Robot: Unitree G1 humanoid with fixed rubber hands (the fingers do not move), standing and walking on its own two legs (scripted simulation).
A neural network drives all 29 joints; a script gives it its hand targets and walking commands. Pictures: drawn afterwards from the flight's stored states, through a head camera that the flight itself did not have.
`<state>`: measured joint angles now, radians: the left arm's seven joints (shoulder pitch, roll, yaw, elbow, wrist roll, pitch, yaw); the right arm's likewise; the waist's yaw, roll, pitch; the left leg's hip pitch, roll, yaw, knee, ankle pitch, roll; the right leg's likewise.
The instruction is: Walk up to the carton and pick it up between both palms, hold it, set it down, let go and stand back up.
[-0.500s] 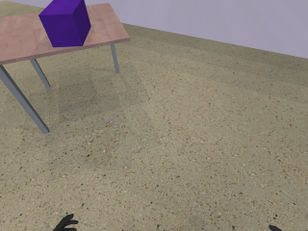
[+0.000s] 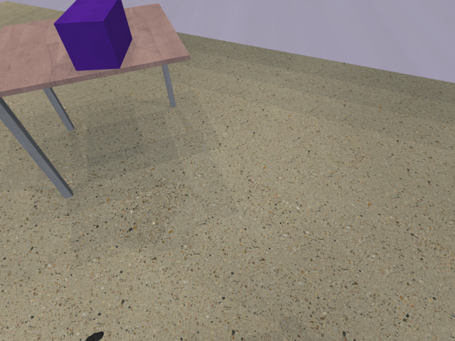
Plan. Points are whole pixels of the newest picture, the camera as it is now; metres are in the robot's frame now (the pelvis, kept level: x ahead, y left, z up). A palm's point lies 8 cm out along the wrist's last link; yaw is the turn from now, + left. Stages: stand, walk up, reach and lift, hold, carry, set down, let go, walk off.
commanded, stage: stand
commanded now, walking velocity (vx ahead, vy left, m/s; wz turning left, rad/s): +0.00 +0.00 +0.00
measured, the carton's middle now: (98, 32) +1.25 +0.61 +0.01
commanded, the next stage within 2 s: walk up in 0.06 s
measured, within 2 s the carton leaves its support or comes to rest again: neither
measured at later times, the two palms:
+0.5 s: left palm out of the picture +0.06 +0.40 -0.09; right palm (416, 334) +0.17 -0.30 -0.09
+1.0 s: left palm (21, 283) +0.24 +0.46 -0.08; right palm (340, 259) +0.31 -0.21 -0.12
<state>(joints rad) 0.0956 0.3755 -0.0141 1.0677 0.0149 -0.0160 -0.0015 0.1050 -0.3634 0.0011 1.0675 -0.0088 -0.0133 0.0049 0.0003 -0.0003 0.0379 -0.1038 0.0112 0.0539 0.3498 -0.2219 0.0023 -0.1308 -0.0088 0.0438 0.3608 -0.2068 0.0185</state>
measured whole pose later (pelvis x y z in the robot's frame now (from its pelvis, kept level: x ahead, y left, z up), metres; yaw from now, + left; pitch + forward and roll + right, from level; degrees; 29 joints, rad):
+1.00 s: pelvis +0.22 +0.11 -0.02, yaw +15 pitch -2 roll +1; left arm 0.25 0.47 0.08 0.81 0.03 -0.07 -0.06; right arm 0.43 -0.46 -0.07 0.75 -0.02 -0.04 0.07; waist -0.05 0.02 0.06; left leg -0.14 -0.01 -0.06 0.59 -0.42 0.02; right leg -0.36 -0.03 -0.04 0.59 -0.22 -0.02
